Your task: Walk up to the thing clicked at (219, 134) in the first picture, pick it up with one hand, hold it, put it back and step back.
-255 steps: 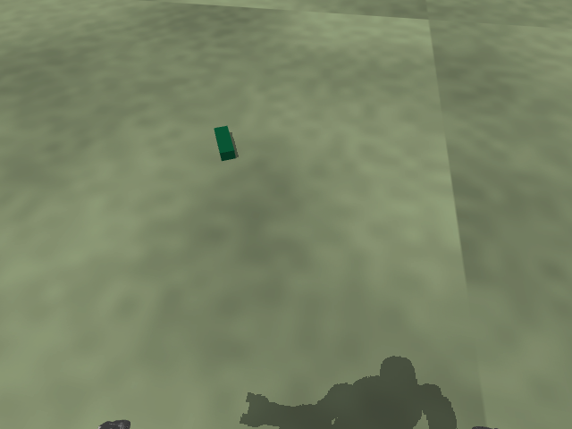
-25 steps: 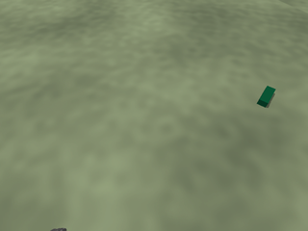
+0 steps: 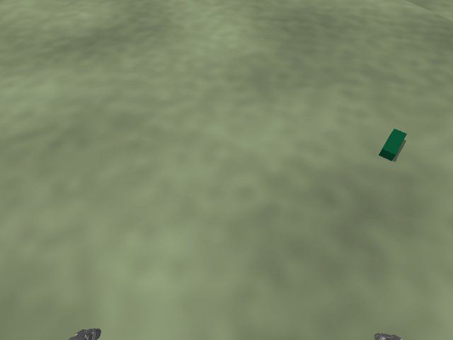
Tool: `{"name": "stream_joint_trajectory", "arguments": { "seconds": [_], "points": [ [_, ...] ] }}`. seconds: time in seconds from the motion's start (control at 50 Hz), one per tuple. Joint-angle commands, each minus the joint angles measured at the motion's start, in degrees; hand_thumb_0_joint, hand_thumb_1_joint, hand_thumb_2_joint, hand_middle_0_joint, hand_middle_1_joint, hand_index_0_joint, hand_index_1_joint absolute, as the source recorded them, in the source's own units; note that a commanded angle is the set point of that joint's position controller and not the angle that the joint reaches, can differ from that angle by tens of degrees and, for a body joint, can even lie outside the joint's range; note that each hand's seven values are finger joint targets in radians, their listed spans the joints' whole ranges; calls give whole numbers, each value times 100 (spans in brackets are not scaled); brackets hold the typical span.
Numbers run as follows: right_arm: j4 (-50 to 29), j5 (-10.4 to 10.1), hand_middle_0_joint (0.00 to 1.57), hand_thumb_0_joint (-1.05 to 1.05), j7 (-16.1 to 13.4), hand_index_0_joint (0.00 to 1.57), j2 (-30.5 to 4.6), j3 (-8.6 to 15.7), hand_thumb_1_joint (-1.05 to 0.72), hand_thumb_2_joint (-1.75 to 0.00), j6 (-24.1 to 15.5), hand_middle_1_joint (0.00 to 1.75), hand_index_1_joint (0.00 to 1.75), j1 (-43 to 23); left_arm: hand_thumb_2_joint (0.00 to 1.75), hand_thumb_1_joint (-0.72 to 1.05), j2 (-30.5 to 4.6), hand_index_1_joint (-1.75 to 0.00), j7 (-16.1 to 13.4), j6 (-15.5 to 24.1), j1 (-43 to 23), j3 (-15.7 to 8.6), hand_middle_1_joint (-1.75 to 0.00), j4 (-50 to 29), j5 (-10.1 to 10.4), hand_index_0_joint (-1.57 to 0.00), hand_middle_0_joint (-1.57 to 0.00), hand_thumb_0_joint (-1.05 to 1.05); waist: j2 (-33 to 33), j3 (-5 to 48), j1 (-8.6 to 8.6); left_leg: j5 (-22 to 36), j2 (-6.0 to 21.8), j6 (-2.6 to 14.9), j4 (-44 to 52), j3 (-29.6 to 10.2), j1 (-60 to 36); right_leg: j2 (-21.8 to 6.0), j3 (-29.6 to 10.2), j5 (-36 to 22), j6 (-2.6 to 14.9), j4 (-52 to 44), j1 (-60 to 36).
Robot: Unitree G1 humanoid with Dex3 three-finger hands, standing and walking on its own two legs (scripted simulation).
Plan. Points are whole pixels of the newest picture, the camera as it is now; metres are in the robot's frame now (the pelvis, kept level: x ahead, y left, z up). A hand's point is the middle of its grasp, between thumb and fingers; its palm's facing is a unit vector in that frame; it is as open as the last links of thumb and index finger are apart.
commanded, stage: stand
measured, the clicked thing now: (392, 144) +1.22 -0.98 -0.76
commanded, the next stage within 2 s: walk up in 1.04 s
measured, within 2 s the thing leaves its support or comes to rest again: neither
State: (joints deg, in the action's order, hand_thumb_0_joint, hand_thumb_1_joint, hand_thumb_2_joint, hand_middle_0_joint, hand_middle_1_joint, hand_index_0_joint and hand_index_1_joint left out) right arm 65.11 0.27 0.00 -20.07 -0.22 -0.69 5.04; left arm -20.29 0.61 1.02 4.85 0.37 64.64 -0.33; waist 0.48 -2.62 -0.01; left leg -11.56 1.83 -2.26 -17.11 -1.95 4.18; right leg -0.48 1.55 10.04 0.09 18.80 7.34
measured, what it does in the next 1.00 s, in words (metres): stands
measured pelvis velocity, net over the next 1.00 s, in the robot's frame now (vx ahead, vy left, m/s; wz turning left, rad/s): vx -0.01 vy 0.00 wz -0.01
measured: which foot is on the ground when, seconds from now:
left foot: down 0.00-1.00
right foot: down 0.00-1.00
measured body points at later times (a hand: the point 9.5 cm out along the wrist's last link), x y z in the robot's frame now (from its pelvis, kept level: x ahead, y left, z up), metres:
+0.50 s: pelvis +0.00 +0.00 +0.00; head +0.01 -0.01 +0.45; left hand +0.07 +0.30 -0.13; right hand +0.07 -0.30 -0.14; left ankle -0.02 +0.15 -0.75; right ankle +0.00 -0.12 -0.75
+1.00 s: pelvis -0.01 +0.00 +0.00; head +0.00 -0.01 +0.45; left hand +0.07 +0.30 -0.13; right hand +0.06 -0.30 -0.14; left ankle -0.02 +0.15 -0.75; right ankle +0.00 -0.12 -0.75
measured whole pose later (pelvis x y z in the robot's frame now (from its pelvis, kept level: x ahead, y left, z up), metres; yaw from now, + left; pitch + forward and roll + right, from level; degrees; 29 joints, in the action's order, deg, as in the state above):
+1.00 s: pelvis -0.01 +0.00 +0.00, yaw +0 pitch -2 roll +0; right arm 64.9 0.4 0.1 -20.2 -0.2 -0.5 7.5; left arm -20.4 0.7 0.8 6.6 0.3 64.6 -0.4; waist 0.6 -2.7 0.0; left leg -11.3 2.0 -2.4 -17.2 -1.7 4.3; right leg -0.3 1.3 9.7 0.3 19.2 7.7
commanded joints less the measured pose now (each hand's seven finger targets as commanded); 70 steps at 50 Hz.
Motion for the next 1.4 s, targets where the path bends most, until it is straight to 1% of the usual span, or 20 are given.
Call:
{"name": "stream_joint_trajectory", "arguments": {
  "seconds": [0.0,0.22,0.56,1.0,1.02,1.04,1.06,1.08,1.1,1.12,1.14,1.18,1.22,1.26,1.28,1.3,1.32,1.34,1.36,1.38],
  "points": [
    [-326,19,20,0,-55,20,-1189,227,-90,-90,-95,30,30,-98,90,90,-1253,-30,-101,92,-203,-268,-30,-302,9,-20,-20,0,-43,439,-3,1071,554,245,215,-309,131,-705,-571,-1034,110,-263,-296],
    [-372,9,20,0,-60,20,-1211,227,-90,-90,-93,30,30,-119,90,90,-1243,-30,-106,90,-162,-278,-30,-304,6,-20,-20,0,-48,521,19,1248,583,275,171,-304,10,-717,-541,-1265,123,-216,-370],
    [-381,33,20,0,-53,20,-1196,237,-90,-90,-68,30,30,-5,90,90,-1280,-30,-101,72,-123,-289,-30,-333,-3,-20,-20,0,-47,279,18,631,537,278,276,-330,266,-653,-595,-477,130,-335,-159],
    [-383,30,20,0,-48,20,-1214,225,-90,-90,-86,30,30,86,90,90,-1276,-30,-92,76,-50,-269,-30,-331,1,-20,-20,0,-16,393,22,782,566,290,252,-326,180,-686,-622,-790,154,-217,-255],
    [-804,21,20,0,-33,20,-1718,600,-90,-90,-56,30,30,-304,90,90,-1579,-30,-77,3,243,-479,-30,-591,-28,-20,-20,0,-53,259,7,408,259,361,-795,309,-103,-771,-1373,-1921,324,67,473],
    [-929,-9,20,0,-33,20,-1526,581,-90,-90,-16,30,30,-251,90,90,-1707,-30,-108,14,381,-534,-30,-636,-9,-20,-20,0,-320,345,71,339,106,364,-1223,287,178,-939,-1616,-2340,509,166,335],
    [-1032,-32,20,0,-23,20,-1398,566,-90,-90,17,30,30,-276,90,90,-1791,-30,-136,11,510,-572,-30,-684,-15,-20,-20,0,-572,246,159,-233,-133,331,-1573,343,594,-1101,-1937,-2334,722,99,204],
    [-1114,-59,20,0,-16,20,-1224,550,-90,-90,51,30,30,-266,90,90,-1860,-30,-160,22,524,-630,-30,-771,-66,-20,-20,0,-1110,197,197,-1517,-375,274,-2166,325,1411,-1419,-2487,-2488,1066,-83,-230],
    [-1216,-54,20,0,-6,20,-1182,571,-90,-90,103,30,30,-213,90,90,-1903,-30,-182,38,654,-676,-30,-922,-133,-20,-20,0,-1257,236,257,-2248,-430,296,-2951,81,1718,-1739,-2957,-2397,1430,-177,-274],
    [-1270,-38,20,0,10,20,-1163,608,-90,-90,141,30,30,-83,90,90,-1855,-30,-183,25,566,-696,-30,-1073,-175,-20,-20,0,-1280,252,164,-2277,-230,332,-3191,-253,1671,-1719,-2945,-1873,1519,-180,11],
    [-1294,-60,20,0,43,20,-1199,640,-90,-90,159,30,30,41,90,90,-1735,-30,-178,5,356,-686,-30,-1241,-179,-20,-20,0,-1303,257,72,-2191,-159,359,-3186,-336,1513,-1547,-2736,-1519,1489,-157,272],
    [-1386,-42,20,0,91,20,-1146,691,-90,-90,165,30,30,171,90,90,-1532,-30,-182,-21,283,-627,-30,-1424,-225,-20,-20,0,-1225,448,-48,-1844,-150,367,-2671,-268,1322,-1083,-2343,-1638,1232,140,335],
    [-1522,26,20,0,94,20,-1080,727,-90,-90,178,30,30,324,90,90,-1509,-30,-177,-74,276,-626,-30,-1617,-212,-20,-20,0,-1034,650,-83,-1450,-302,309,-2126,-94,966,-848,-2207,-1699,1085,476,508],
    [-1508,103,20,0,55,20,-1079,799,-90,-90,147,30,30,765,90,90,-1483,-30,-165,-154,101,-581,-30,-1811,-107,-20,-20,0,-643,888,-375,-408,-309,309,-687,8,-153,-570,-1946,-1501,778,1240,1136],
    [-1533,189,20,0,4,20,-1321,886,-90,-90,117,30,30,848,90,90,-1185,-30,-173,-194,137,-499,-30,-1933,-14,-20,-20,0,74,778,-458,-291,217,385,30,-581,-568,-19,-1692,-477,432,1803,1791],
    [-1633,271,20,0,-40,20,-1772,999,-90,-90,88,30,30,753,90,90,-868,-30,-187,-207,317,-426,-30,-1987,1,-20,-20,0,1387,690,-331,189,1422,558,262,-2005,-938,904,-1193,1617,132,2782,2686],
    [-1866,253,20,0,-56,20,-1881,1026,-90,-90,76,30,30,335,90,90,-1233,-30,-244,-256,688,-507,-30,-1838,-78,-20,-20,0,931,577,-101,31,1908,766,223,-2033,-137,523,-1338,1952,49,3395,2489],
    [-1988,173,20,0,-33,20,-2043,1078,-90,-90,73,30,30,60,90,90,-1485,-30,-252,-296,889,-569,-30,-1780,-102,-20,-20,0,1106,461,-135,-767,2303,1137,484,-2189,628,260,-1153,2102,4,3922,2061],
    [-2083,160,20,0,-15,20,-1924,1065,-90,-90,61,30,30,-164,90,90,-1613,-30,-215,-315,914,-618,-30,-1719,-104,-20,-20,0,944,3,-50,-1074,2106,1141,667,-2033,1151,242,-1188,1880,10,4222,1898],
    [-2121,184,20,0,-7,20,-1717,986,-90,-90,23,30,30,-243,90,90,-1639,-30,-153,-307,933,-673,-30,-1642,-90,-20,-20,0,923,-211,31,-1059,1769,995,625,-1727,1115,208,-1273,1624,-12,4270,1946]
  ]
}}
